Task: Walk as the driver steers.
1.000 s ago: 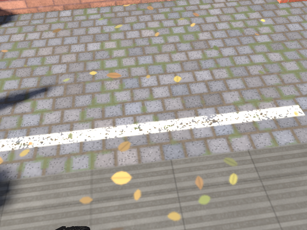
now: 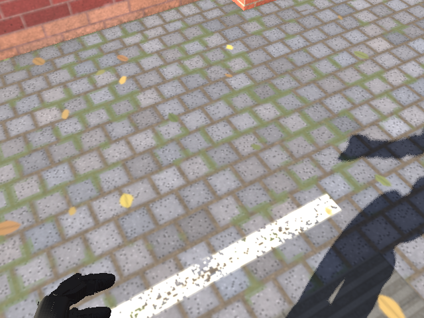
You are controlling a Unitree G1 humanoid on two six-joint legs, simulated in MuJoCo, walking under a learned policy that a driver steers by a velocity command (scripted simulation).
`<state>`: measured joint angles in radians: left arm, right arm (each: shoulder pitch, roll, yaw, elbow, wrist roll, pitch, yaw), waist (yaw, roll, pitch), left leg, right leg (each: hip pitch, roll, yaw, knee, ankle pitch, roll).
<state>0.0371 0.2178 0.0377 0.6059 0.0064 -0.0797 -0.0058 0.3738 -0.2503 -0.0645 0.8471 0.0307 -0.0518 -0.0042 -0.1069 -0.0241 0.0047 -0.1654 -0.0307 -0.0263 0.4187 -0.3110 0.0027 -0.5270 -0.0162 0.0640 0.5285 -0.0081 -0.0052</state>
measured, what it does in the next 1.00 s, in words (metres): steps on the spot, turning left: right foot, then left foot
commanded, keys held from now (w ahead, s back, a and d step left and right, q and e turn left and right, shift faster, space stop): q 1.00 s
